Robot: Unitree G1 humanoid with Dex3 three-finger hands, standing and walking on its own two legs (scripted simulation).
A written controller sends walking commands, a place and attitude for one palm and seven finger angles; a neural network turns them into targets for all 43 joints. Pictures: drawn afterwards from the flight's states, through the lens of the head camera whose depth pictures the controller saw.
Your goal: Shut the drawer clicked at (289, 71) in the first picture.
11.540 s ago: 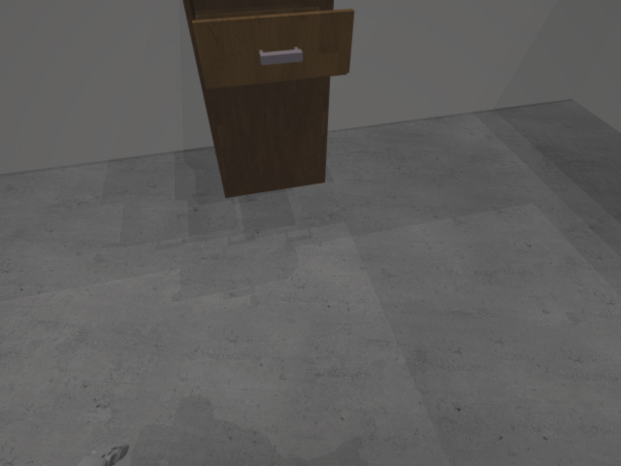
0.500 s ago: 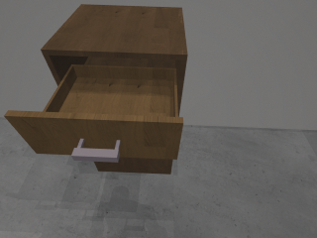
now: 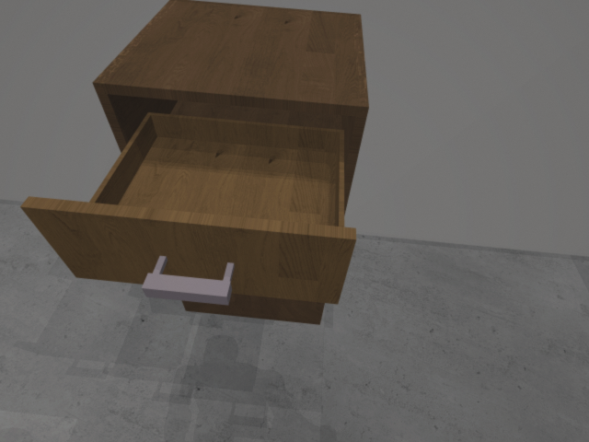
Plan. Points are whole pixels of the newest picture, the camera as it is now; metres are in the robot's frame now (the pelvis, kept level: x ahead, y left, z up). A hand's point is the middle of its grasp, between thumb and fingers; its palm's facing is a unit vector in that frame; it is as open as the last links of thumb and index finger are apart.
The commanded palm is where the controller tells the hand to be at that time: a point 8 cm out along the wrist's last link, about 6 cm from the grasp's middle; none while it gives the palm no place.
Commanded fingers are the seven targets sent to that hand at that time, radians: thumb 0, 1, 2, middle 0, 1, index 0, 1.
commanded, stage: look again from close up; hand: left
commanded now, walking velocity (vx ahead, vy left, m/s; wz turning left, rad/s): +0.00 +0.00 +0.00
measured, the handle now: (192, 277) +0.33 +0.18 +0.02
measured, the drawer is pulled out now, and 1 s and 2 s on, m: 0.28 0.28 0.28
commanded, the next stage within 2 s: raise the hand and make a fist in 0.30 s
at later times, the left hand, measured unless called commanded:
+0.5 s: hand out of the picture +0.07 +0.20 -0.12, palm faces +0.19 -0.95 -0.24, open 7.2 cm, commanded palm +0.09 +0.23 -0.06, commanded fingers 0.00 0.90 0.90 -0.32 -0.43 -0.32 -0.43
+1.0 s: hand out of the picture +0.11 +0.17 +0.02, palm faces +0.10 -0.99 -0.07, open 5.0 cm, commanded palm +0.11 +0.21 +0.01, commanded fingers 0.00 0.90 0.90 -0.82 -0.97 -0.82 -0.97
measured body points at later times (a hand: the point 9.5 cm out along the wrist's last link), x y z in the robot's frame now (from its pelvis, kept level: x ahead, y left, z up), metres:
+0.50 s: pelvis -0.01 +0.01 +0.00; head +0.00 +0.01 +0.45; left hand +0.06 +0.25 -0.10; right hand +0.04 -0.23 -0.14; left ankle -0.01 +0.11 -0.74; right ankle -0.07 -0.10 -0.73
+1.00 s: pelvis -0.08 -0.02 -0.07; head -0.06 -0.02 +0.38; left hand +0.10 +0.22 +0.03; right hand +0.14 -0.25 -0.11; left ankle -0.01 +0.11 -0.74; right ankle -0.07 -0.10 -0.74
